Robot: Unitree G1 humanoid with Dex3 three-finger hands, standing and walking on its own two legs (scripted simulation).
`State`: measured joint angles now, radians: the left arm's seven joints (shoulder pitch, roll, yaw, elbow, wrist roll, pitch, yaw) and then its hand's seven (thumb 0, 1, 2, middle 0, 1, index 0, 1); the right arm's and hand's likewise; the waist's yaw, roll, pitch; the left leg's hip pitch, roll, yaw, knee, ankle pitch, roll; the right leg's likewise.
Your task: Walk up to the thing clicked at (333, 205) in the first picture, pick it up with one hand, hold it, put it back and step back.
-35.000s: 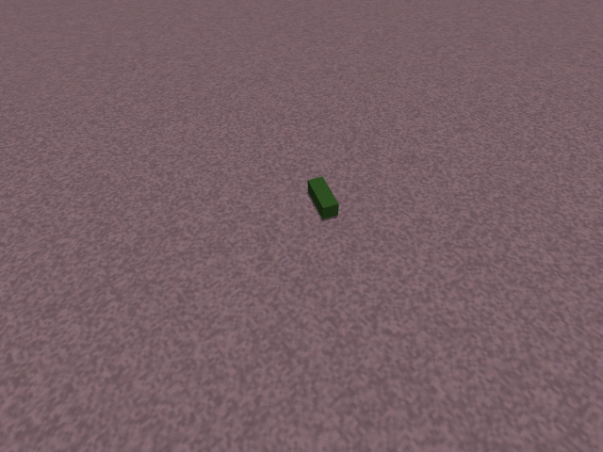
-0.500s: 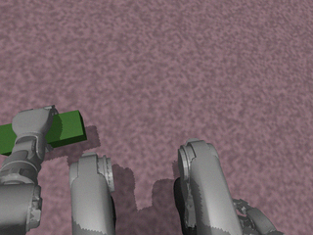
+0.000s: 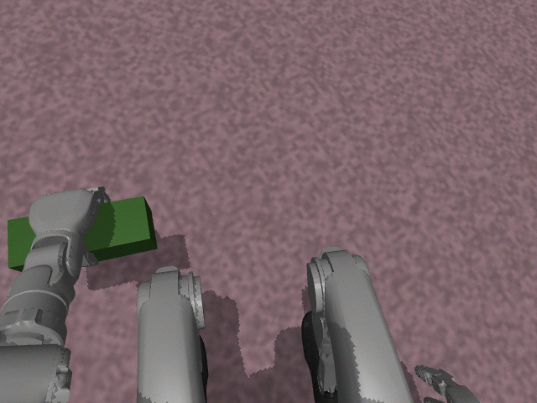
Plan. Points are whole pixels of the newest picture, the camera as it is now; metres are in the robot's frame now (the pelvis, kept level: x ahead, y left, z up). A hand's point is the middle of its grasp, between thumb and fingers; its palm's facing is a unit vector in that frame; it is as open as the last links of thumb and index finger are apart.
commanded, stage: lift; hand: left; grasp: from above
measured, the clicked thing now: (88, 235) +0.40 +0.29 -0.19
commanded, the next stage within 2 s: hold in 1.36 s
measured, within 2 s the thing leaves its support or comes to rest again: neither
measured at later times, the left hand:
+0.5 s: hand (13, 242) +0.34 +0.28 +0.02, palm faces -0.41 -0.11 -0.90, open 10.6 cm
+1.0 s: hand out of the picture +0.34 +0.25 +0.20, palm faces -0.45 -0.12 -0.89, open 10.6 cm
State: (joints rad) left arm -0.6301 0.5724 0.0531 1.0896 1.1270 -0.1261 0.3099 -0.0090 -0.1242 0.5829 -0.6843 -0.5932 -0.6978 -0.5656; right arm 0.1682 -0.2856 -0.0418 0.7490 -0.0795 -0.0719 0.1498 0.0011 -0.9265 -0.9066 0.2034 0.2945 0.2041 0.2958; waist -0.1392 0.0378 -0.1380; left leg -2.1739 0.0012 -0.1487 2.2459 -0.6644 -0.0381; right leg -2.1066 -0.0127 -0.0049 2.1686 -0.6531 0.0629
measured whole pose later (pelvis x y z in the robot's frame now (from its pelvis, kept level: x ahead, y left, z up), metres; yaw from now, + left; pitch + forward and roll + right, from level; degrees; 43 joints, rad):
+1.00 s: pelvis +0.04 +0.00 +0.29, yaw +4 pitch +16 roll -2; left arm -0.24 0.41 -0.16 0.68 0.99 0.04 0.12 -0.01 -0.10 0.57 -0.66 -0.63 -0.68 -0.57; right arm 0.22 -0.25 -0.04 0.71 0.03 0.00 -0.04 0.00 -0.92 -0.91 0.20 0.30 0.21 0.30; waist -0.05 0.03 -0.13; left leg -1.00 0.05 -0.03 1.22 -0.50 -0.03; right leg -0.99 -0.03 0.01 1.18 -0.48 0.05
